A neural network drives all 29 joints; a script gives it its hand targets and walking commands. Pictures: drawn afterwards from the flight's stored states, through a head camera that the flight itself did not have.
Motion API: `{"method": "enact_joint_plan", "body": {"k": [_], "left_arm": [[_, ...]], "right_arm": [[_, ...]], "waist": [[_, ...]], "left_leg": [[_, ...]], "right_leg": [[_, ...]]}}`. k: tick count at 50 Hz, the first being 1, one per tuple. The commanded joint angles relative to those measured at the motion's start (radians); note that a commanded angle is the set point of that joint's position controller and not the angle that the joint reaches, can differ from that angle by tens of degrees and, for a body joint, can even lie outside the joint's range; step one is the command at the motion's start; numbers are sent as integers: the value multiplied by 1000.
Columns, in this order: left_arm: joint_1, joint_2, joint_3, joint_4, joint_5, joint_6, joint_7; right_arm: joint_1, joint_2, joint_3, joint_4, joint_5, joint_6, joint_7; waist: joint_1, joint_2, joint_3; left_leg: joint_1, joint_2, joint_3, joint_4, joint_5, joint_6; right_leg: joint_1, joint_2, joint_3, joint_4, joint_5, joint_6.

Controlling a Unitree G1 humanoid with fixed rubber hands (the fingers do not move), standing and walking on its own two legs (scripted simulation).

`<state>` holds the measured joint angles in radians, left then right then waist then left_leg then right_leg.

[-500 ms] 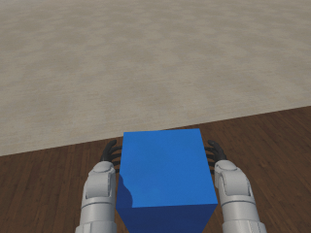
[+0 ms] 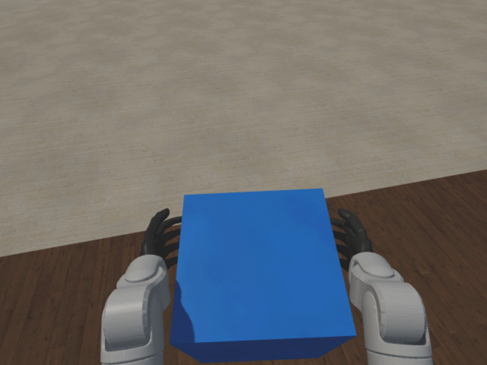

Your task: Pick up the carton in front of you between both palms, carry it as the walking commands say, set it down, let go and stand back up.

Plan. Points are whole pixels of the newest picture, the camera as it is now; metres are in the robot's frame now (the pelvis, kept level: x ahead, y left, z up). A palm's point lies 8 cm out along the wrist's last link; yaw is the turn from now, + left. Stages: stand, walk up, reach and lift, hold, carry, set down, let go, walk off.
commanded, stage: carry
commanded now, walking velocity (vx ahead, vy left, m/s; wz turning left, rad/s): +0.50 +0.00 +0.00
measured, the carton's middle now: (257, 283) +0.27 +0.00 +0.02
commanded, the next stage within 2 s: none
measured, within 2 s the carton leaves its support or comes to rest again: neither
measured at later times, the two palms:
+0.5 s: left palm (156, 175) +0.52 +0.21 +0.06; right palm (294, 168) +0.53 -0.09 +0.06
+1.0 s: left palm (180, 95) +0.87 +0.20 +0.07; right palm (279, 93) +0.88 -0.10 +0.06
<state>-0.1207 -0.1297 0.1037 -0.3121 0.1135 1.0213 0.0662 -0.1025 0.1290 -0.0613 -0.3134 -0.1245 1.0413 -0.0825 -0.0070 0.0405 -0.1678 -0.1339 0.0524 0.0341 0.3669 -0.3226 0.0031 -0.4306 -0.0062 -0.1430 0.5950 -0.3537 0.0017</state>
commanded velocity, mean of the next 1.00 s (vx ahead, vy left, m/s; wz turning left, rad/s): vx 0.50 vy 0.00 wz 0.00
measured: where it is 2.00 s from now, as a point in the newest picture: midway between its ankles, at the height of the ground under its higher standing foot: (234, 207)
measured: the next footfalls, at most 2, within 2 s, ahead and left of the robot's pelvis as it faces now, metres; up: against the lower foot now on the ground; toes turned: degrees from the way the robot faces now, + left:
right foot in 0.06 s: +0.12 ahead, -0.10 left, +0.00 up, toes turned -9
left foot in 0.44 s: +0.43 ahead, +0.14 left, +0.00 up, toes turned +15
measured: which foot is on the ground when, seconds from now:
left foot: down 0.00-0.06, up 0.08-0.42, down 0.44-1.00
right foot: up 0.00-0.04, down 0.06-0.48, up 0.50-0.94, down 0.96-1.00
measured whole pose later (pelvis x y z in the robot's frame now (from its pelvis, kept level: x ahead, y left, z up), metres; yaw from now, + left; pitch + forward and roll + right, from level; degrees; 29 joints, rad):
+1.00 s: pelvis +0.62 +0.03 -0.04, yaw +3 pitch +2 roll -1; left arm -0.08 -0.13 0.08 -0.44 0.00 1.11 0.19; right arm -0.06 0.12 -0.08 -0.45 0.00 1.13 -0.20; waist 0.02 0.04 -0.09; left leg 0.01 0.10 0.17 0.66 -0.52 -0.02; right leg -0.53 -0.04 -0.24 0.61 -0.12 -0.09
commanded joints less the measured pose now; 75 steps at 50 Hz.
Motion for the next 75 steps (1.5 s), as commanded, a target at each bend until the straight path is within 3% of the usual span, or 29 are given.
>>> {"method": "enact_joint_plan", "body": {"k": [1,2,3,4,5,6,8,13,19,22,23,24,25,27,29,36,43,46,48,49,50,51,54,62,69,72,73,74,75], "left_arm": [[-266,-830,-641,-109,-262,69,-74],[-237,-813,-617,-134,-252,86,-52],[-178,-790,-589,-145,-238,102,-29],[-143,-754,-560,-160,-220,114,-5],[-144,-745,-543,-175,-214,124,18],[-180,-739,-528,-212,-216,130,37],[-230,-738,-530,-258,-236,133,67],[-214,-678,-552,-270,-281,105,106],[-147,-640,-563,-265,-299,81,108],[-124,-627,-585,-294,-296,85,95],[-112,-606,-588,-302,-291,89,91],[-98,-595,-598,-331,-293,97,85],[-98,-588,-609,-338,-300,103,76],[-103,-654,-624,-316,-292,101,53],[-112,-716,-625,-288,-274,84,33],[-57,-726,-629,-262,-206,63,33],[-175,-570,-590,-297,-242,93,84],[-248,-504,-541,-262,-255,95,113],[-270,-487,-504,-207,-259,88,127],[-278,-474,-483,-186,-253,84,132],[-332,-468,-473,-166,-267,78,135],[-326,-509,-478,-137,-275,70,134],[-501,-618,-510,-94,-296,27,111],[-729,-639,-473,112,-245,-56,106],[-762,-657,-416,213,-205,-58,127],[-765,-686,-426,218,-201,-46,124],[-773,-691,-430,216,-196,-42,125],[-762,-705,-437,208,-194,-36,124],[-733,-720,-431,205,-200,-33,120]], "right_arm": [[-347,803,609,-198,291,42,82],[-313,784,605,-220,297,60,65],[-297,758,598,-243,303,78,48],[-293,736,595,-282,311,99,30],[-321,718,605,-320,330,115,15],[-355,714,602,-328,344,121,1],[-338,718,564,-308,335,117,-28],[-199,670,460,-237,248,74,-105],[-165,634,473,-267,264,47,-123],[-129,619,495,-284,278,50,-104],[-104,612,499,-288,277,54,-97],[-94,588,499,-293,274,57,-92],[-83,614,518,-295,286,59,-83],[-122,669,557,-338,298,55,-55],[-182,715,594,-348,306,43,-24],[-155,679,628,-326,329,39,26],[-191,536,533,-310,280,63,-56],[-276,490,491,-281,266,64,-103],[-345,485,480,-257,268,62,-123],[-387,481,473,-245,269,59,-133],[-404,492,484,-240,276,58,-135],[-447,501,480,-235,283,51,-138],[-559,608,453,-129,263,9,-134],[-787,647,406,103,201,-78,-129],[-854,674,372,191,221,-78,-126],[-836,679,366,201,224,-71,-117],[-807,681,360,211,219,-68,-114],[-799,672,356,209,215,-67,-114],[-795,690,372,215,230,-67,-115]], "waist": [[-5,93,-136],[-2,47,-160],[18,-36,-208],[31,-281,-214],[34,-298,-159],[35,-207,-118],[31,-79,-97],[25,-124,-49],[32,-206,17],[6,-153,-65],[-18,-88,-127],[-24,181,-199],[-22,276,-189],[-18,92,-178],[-6,-4,-152],[-9,84,-45],[-16,107,81],[-7,125,51],[47,44,-72],[82,-87,-156],[73,-372,-248],[79,-369,-224],[54,-88,-217],[49,-133,-165],[68,-179,-90],[-29,-173,-195],[-74,-84,-257],[-66,124,-345],[-76,352,-402]], "left_leg": [[27,151,-63,7,217,98],[-116,126,-12,103,227,67],[-292,92,45,271,126,30],[-553,-3,125,547,-113,-16],[-698,-20,48,691,-213,1],[-737,45,1,773,-201,15],[-700,102,-11,750,-97,16],[-538,63,87,408,106,-27],[-360,11,178,175,260,4],[-33,-65,277,122,157,22],[178,18,158,109,90,32],[345,306,-342,-65,-156,151],[388,407,-587,-184,-61,223],[283,361,-413,-138,161,200],[131,314,-232,-160,144,131],[112,224,7,-258,142,106],[168,191,110,-203,358,120],[188,188,146,-69,529,103],[92,113,218,262,632,57],[-70,74,204,529,415,34],[-417,-75,135,865,23,-18],[-529,-85,1,1005,-154,12],[-558,35,-52,1012,-39,74],[-653,52,22,674,139,38],[-461,-42,148,197,317,58],[-161,-96,180,136,328,82],[45,-68,147,119,299,68],[303,169,-192,219,392,141],[465,301,-582,57,294,284]], "right_leg": [[160,38,-91,-200,150,1],[381,17,-69,-230,183,-9],[587,-117,90,-244,80,-46],[704,-392,520,-364,-130,-152],[683,-486,707,-394,-98,-250],[619,-476,661,-388,-26,-267],[505,-403,481,-426,-25,-206],[393,-287,179,-477,120,-141],[383,-249,41,-415,317,-88],[312,-182,-90,-99,517,-41],[170,-152,-90,108,425,-13],[-86,-50,-69,431,194,41],[-270,4,35,625,-123,32],[-296,-109,135,729,-72,-17],[-234,-159,152,613,53,-29],[-259,-124,24,228,263,12],[-224,-74,-59,-16,326,-24],[-93,-47,-81,-33,284,-65],[248,40,-137,-80,191,-63],[443,-115,78,-136,16,-64],[679,-393,626,-281,-177,-218],[653,-399,711,-365,-49,-241],[501,-329,415,-264,244,-189],[456,-269,184,-313,325,-213],[488,-177,48,-255,600,-139],[483,-156,-49,30,847,-74],[371,-119,-50,246,694,-53],[102,-69,-10,501,352,-30],[-207,96,62,764,-154,-13]]}}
